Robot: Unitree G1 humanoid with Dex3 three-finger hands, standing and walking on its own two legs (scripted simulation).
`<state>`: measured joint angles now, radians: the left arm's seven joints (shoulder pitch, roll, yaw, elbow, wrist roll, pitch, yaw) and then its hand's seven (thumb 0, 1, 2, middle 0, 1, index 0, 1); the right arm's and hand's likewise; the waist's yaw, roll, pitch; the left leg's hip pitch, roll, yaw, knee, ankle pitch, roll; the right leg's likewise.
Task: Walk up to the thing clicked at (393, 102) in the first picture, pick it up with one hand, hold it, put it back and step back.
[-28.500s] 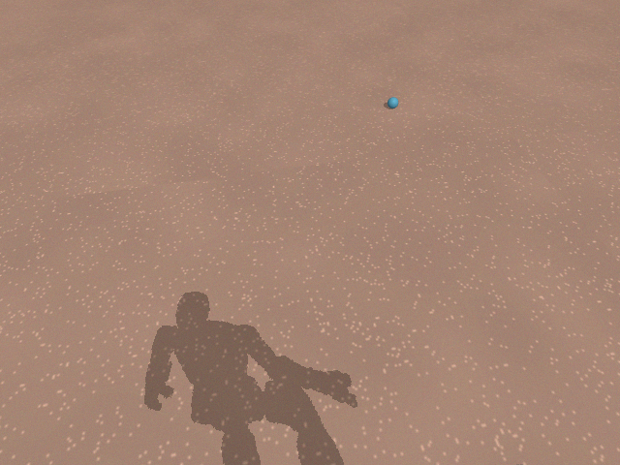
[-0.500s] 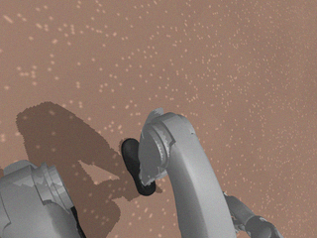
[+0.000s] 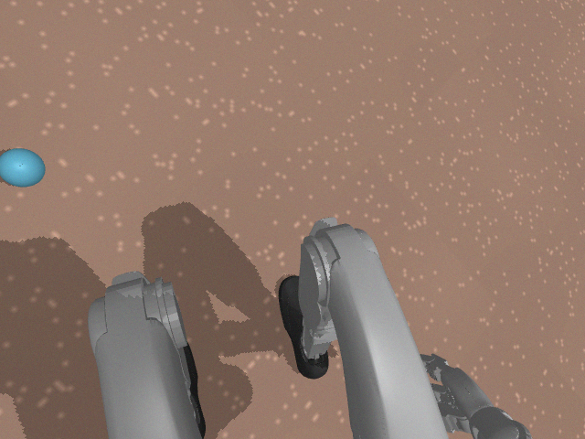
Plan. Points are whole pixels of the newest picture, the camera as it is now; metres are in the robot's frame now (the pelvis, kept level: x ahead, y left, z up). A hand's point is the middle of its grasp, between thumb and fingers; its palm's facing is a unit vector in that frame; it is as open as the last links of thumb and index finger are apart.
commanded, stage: withdraw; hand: left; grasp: from above
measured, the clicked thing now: (21, 167) +0.52 +0.32 -0.32
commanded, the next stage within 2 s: home in 0.44 s
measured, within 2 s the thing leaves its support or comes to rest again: neither
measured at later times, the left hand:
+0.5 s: hand out of the picture +0.50 +0.34 -0.16, palm faces -0.41 -0.05 -0.91, open 13.2 cm
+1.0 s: hand out of the picture +0.42 +0.32 -0.04, palm faces -0.34 -0.44 -0.83, open 9.2 cm
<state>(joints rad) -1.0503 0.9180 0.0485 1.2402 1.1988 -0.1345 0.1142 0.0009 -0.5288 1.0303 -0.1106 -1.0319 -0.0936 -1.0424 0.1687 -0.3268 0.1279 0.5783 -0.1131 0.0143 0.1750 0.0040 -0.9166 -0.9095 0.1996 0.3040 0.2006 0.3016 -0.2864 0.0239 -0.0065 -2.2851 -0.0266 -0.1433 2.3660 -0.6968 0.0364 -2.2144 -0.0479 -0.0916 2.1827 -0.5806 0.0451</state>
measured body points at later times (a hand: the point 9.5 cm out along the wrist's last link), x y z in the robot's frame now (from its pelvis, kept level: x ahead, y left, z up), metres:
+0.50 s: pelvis -0.01 +0.00 -0.02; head +0.25 +0.09 +0.34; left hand +0.52 +0.33 -0.11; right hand +0.02 -0.28 -0.09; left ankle +0.07 +0.11 -0.32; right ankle +0.13 -0.14 -0.32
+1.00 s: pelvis +0.00 +0.00 +0.07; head +0.21 +0.07 +0.47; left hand +0.43 +0.34 +0.01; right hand +0.11 -0.27 -0.04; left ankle +0.07 +0.11 -0.32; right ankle +0.13 -0.14 -0.32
